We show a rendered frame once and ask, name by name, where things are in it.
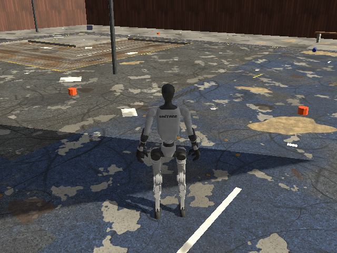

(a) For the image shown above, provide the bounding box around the right robot hand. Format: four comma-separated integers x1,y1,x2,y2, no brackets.
188,148,200,161

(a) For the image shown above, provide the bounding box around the robot left upper arm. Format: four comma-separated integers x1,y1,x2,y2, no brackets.
143,107,157,136

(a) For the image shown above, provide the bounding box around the robot left forearm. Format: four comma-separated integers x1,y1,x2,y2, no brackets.
137,128,148,151

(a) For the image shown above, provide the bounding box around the robot right forearm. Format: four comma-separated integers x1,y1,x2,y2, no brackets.
188,128,199,150

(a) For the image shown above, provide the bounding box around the left robot hand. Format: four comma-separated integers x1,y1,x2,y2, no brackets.
136,149,148,163

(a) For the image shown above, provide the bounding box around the robot right foot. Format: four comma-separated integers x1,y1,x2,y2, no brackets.
179,203,186,217

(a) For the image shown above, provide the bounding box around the robot right upper arm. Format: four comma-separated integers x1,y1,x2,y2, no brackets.
179,106,193,135

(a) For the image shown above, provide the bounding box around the left robot shin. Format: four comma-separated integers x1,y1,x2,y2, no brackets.
153,176,161,212

